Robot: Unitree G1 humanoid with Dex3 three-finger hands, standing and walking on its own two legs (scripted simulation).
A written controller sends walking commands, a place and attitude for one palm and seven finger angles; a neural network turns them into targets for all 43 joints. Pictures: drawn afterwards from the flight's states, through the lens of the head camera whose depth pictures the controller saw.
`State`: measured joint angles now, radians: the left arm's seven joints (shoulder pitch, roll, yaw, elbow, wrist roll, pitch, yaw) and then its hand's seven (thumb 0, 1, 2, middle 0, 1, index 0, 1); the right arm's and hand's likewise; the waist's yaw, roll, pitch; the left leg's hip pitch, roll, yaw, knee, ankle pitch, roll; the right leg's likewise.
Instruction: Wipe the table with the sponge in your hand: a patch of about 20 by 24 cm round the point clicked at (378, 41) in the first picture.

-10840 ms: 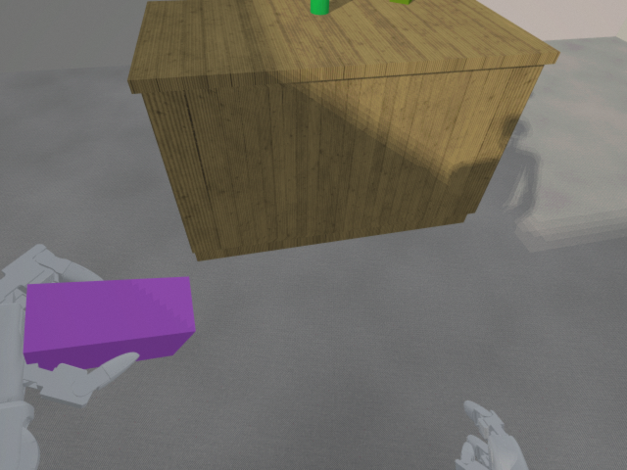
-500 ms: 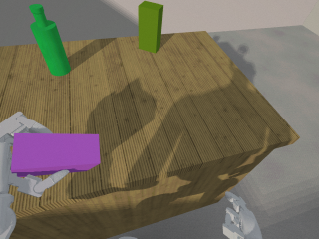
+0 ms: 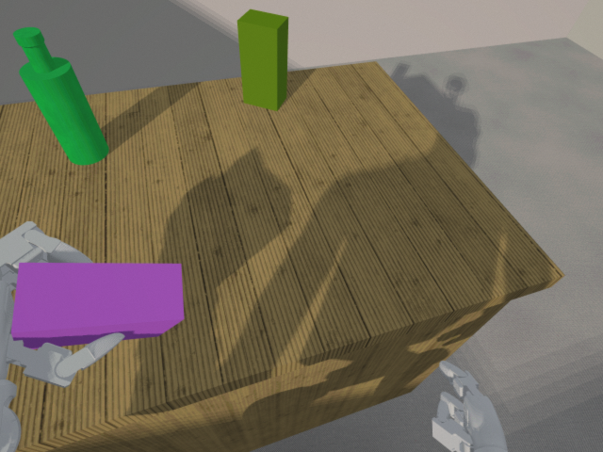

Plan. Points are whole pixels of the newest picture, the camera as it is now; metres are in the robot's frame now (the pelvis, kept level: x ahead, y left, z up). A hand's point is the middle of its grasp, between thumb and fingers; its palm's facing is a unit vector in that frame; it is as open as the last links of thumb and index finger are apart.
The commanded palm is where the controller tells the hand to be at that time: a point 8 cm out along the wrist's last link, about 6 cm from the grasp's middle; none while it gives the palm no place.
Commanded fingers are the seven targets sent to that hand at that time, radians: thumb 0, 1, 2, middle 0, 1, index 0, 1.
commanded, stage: come to a stop and stand still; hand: left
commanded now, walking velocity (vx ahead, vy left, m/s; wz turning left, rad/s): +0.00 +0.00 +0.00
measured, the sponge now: (126, 304) +0.23 +0.21 +0.12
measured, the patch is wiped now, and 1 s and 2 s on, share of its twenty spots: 0.00 0.00 0.00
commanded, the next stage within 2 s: look again from close up in 0.02 s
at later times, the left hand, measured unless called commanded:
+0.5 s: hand (64, 311) +0.21 +0.25 +0.15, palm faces +0.37 -0.84 -0.41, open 9.9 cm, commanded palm +0.15 +0.28 +0.17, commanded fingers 0.00 0.10 1.30 -1.20 -1.60 -1.20 -1.60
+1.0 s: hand (127, 336) +0.19 +0.18 +0.16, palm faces +0.31 -0.84 -0.44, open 9.9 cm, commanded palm +0.14 +0.22 +0.17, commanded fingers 0.00 0.10 1.30 -1.20 -1.60 -1.20 -1.60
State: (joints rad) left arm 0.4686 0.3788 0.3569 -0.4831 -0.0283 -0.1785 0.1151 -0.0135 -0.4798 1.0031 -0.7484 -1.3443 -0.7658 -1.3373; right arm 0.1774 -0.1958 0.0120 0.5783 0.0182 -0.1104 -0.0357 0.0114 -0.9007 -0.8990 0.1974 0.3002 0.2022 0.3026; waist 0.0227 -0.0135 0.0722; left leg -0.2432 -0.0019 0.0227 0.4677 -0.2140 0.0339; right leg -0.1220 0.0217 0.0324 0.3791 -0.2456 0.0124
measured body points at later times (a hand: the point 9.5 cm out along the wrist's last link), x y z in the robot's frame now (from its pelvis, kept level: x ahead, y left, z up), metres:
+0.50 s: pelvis +0.00 +0.00 +0.00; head +0.02 +0.01 +0.45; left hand +0.18 +0.29 +0.17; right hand +0.17 -0.23 -0.07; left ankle +0.02 +0.09 -0.74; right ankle -0.03 -0.13 -0.74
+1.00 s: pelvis -0.03 -0.05 -0.01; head +0.00 -0.05 +0.44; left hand +0.16 +0.22 +0.18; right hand +0.13 -0.29 -0.10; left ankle +0.02 +0.09 -0.74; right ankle -0.03 -0.13 -0.74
